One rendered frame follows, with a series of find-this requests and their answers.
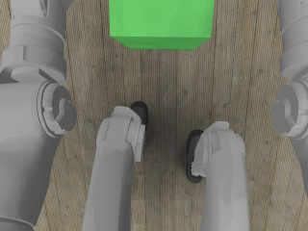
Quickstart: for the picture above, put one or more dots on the right robot thigh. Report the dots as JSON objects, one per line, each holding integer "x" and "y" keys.
{"x": 226, "y": 204}

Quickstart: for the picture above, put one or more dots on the robot left shin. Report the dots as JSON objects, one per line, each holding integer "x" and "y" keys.
{"x": 104, "y": 126}

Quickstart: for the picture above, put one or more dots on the carton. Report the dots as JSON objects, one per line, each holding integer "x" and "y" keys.
{"x": 161, "y": 24}

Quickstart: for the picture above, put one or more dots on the left robot forearm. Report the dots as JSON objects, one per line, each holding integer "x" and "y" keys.
{"x": 37, "y": 37}

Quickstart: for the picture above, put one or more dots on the robot right upper arm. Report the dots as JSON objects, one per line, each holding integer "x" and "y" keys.
{"x": 289, "y": 117}

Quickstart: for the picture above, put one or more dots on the robot left upper arm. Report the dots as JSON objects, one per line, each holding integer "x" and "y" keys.
{"x": 34, "y": 116}

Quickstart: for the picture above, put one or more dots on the right robot forearm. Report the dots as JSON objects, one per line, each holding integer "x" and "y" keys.
{"x": 293, "y": 18}

